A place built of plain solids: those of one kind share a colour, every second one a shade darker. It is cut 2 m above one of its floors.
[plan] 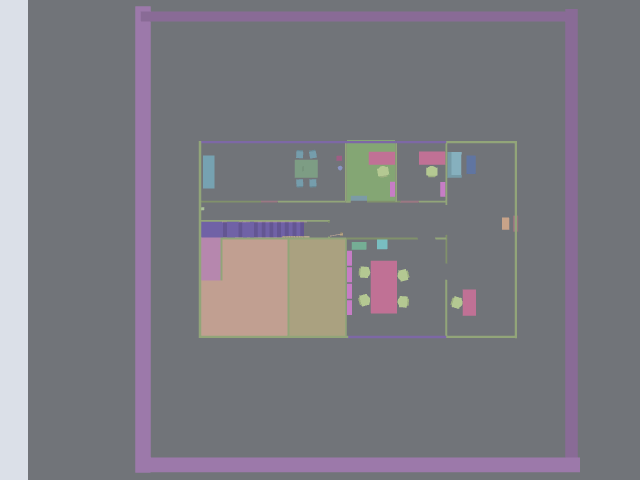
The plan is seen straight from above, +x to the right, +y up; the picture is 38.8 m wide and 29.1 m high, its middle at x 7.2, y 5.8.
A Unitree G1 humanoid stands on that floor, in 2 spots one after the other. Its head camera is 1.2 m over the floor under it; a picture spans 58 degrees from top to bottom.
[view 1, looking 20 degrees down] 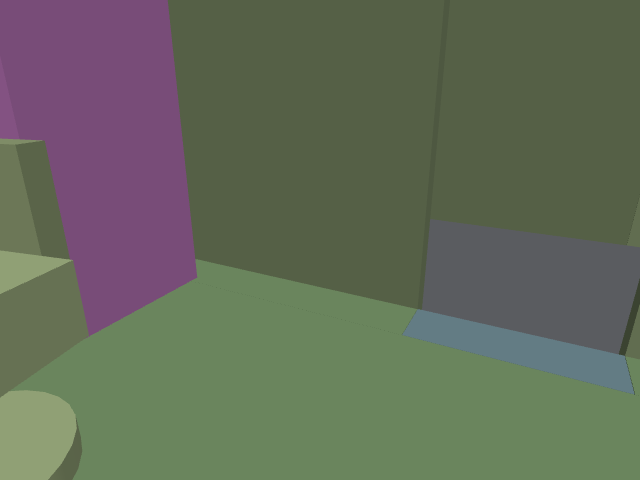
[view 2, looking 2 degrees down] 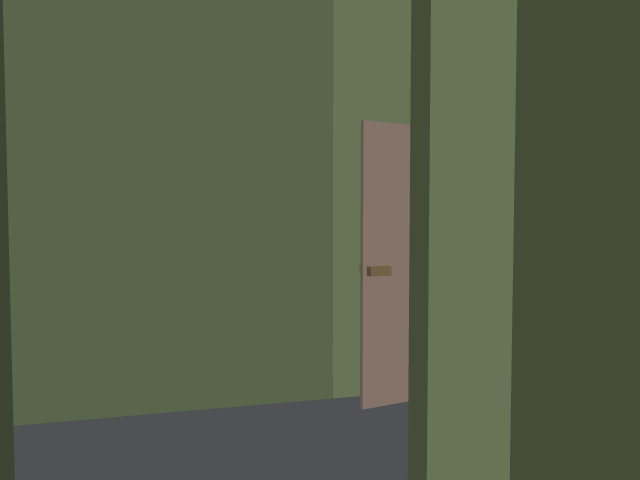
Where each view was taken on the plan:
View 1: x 9.56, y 10.36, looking -63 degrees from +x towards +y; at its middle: wall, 2.60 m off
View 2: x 9.56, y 9.19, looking -102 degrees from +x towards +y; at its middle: wall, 3.31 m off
